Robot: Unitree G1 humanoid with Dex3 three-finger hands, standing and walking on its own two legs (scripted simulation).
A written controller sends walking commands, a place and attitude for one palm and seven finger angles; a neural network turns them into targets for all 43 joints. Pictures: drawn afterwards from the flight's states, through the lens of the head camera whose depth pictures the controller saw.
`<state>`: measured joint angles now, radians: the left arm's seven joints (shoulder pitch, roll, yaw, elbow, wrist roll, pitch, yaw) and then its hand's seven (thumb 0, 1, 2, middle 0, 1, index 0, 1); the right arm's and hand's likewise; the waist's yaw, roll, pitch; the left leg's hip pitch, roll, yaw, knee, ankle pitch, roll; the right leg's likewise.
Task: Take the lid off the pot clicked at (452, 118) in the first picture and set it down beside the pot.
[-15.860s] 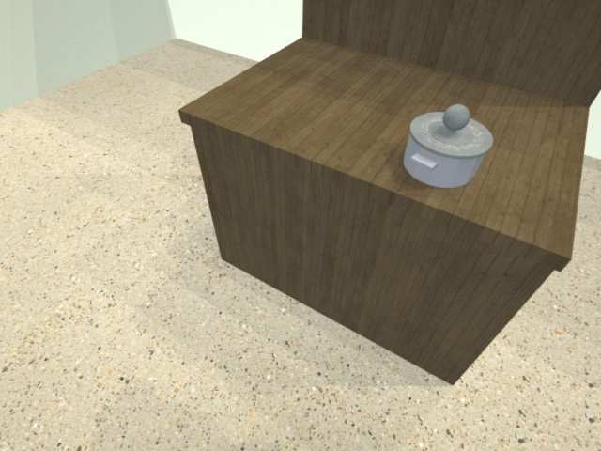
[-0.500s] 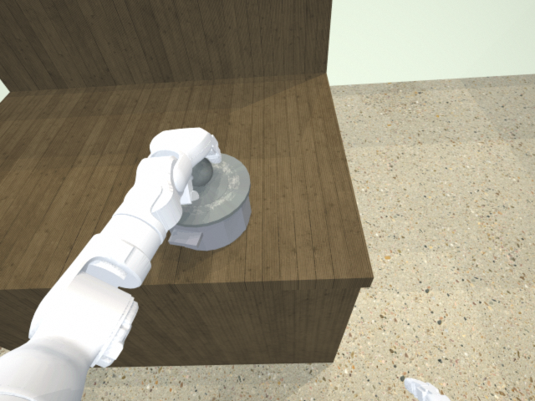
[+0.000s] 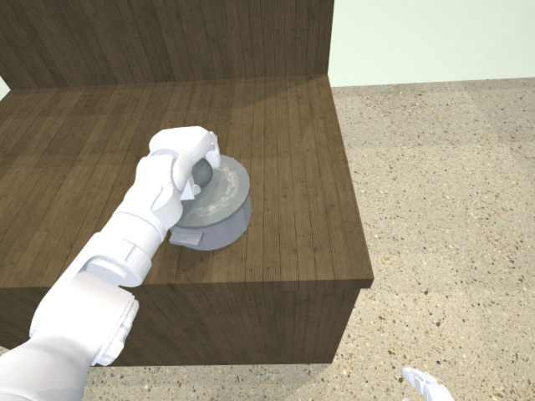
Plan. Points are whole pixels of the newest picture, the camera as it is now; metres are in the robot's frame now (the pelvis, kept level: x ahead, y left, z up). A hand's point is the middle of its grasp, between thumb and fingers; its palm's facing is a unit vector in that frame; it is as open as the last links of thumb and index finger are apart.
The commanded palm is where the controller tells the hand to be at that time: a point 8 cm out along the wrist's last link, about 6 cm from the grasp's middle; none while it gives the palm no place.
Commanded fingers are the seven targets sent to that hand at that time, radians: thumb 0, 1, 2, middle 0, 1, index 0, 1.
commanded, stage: close the fingers and squeeze the knob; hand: left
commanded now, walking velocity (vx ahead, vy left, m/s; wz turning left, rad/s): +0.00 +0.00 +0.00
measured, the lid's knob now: (196, 172) +0.47 +0.13 +0.08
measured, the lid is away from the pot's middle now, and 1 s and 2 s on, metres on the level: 0.00 0.01 0.01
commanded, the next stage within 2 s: lift the lid straight up in 0.82 s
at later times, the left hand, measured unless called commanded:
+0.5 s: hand (190, 175) +0.44 +0.13 +0.10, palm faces -0.31 -0.05 -0.95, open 8.5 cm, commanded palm +0.43 +0.13 +0.16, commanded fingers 0.00 0.33 1.02 -0.75 -0.95 -0.74 -0.95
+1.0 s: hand (190, 177) +0.44 +0.13 +0.10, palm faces -0.28 -0.05 -0.96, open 8.4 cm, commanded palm +0.42 +0.13 +0.17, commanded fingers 0.00 0.49 1.10 -0.84 -1.00 -0.83 -0.99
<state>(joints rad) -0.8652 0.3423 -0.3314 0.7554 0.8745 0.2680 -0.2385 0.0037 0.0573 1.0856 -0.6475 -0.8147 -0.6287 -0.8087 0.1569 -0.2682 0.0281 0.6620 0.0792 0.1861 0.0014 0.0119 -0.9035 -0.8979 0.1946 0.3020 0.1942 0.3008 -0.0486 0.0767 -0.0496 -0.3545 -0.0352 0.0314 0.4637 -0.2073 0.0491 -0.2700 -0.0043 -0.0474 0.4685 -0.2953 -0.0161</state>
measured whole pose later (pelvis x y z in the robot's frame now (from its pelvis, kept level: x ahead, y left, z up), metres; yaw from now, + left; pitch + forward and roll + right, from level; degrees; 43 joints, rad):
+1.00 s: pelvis +0.00 +0.00 +0.00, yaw +0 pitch +5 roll +0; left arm -0.83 0.35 -0.34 0.70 0.87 0.28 -0.24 0.00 0.10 0.92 -0.64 -0.90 -0.62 -0.89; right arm 0.16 -0.26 0.02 0.66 0.08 0.18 0.01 0.01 -0.90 -0.90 0.19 0.30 0.19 0.30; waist -0.05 0.08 -0.05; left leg -0.35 -0.03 0.03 0.46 -0.21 0.05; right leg -0.26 0.00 -0.05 0.46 -0.29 -0.02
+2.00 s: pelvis -0.01 +0.00 +0.00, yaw +1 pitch +4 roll +0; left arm -1.02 0.37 -0.37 0.69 0.87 0.35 -0.39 0.00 0.08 0.92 -0.66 -0.89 -0.64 -0.88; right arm 0.13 -0.27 0.05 0.67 0.07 0.13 0.00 0.01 -0.90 -0.90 0.19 0.30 0.19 0.30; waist -0.04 0.09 -0.03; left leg -0.31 -0.05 0.01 0.43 -0.18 0.05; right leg -0.22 -0.01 -0.07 0.44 -0.28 -0.02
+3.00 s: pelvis -0.01 +0.01 +0.00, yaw +2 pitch +4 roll +0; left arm -1.24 0.38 -0.36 0.80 0.89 0.36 -0.47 0.00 0.08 0.92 -0.66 -0.89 -0.64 -0.89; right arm 0.12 -0.27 0.06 0.67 0.06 0.10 -0.02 0.01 -0.90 -0.90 0.20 0.30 0.20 0.30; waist -0.03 0.08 -0.04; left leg -0.31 -0.06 0.01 0.40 -0.16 0.06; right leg -0.23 -0.03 -0.07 0.43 -0.27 -0.01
